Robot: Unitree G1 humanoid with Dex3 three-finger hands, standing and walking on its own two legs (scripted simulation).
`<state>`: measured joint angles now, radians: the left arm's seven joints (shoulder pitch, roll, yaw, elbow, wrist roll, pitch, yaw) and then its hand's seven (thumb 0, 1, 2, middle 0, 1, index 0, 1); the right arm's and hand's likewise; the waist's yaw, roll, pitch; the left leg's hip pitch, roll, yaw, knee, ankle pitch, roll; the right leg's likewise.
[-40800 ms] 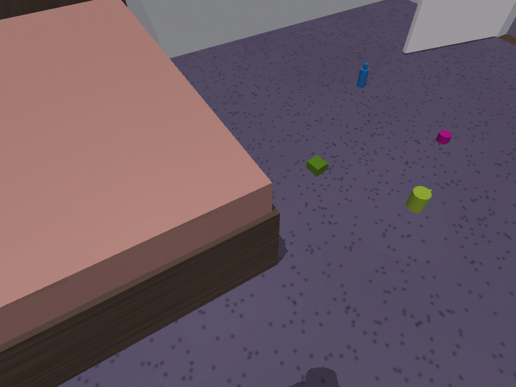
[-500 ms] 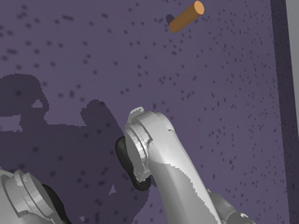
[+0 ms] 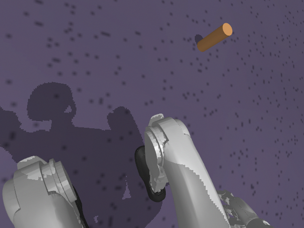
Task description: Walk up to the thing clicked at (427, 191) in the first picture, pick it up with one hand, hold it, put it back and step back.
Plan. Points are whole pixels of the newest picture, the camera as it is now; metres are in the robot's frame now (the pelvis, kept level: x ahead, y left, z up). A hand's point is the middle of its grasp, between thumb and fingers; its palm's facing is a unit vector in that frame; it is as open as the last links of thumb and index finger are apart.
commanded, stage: settle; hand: left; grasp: from above
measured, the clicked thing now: out of the picture +0.55 +0.34 -0.22
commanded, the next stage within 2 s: lift in 0.28 s
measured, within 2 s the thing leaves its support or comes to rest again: neither
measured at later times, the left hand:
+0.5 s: hand out of the picture +0.50 +0.34 -0.12, palm faces -0.41 -0.10 -0.90, open 10.8 cm
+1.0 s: hand out of the picture +0.42 +0.35 -0.01, palm faces -0.44 -0.14 -0.89, open 10.8 cm
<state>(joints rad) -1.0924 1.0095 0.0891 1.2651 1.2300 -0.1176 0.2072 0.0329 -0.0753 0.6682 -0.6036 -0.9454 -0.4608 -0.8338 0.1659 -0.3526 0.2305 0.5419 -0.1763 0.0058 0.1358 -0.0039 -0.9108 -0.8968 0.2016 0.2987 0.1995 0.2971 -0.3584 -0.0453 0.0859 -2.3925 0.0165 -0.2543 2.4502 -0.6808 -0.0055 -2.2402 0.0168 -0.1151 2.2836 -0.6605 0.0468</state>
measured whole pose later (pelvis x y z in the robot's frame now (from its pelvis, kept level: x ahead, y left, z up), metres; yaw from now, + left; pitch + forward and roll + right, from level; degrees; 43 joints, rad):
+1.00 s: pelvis -0.01 +0.00 +0.09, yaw +8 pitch +36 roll -8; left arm -0.83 0.75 0.01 0.92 1.05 -0.12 -0.05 0.03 -0.04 0.60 -0.66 -0.88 -0.50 -0.75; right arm 0.19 -0.30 0.04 0.57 -0.04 0.14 0.03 0.00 -0.92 -0.90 0.20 0.30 0.20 0.30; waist -0.20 0.05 -0.13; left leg -2.14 0.02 -0.10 2.11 -0.61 0.02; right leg -2.04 -0.03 -0.02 2.04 -0.63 0.05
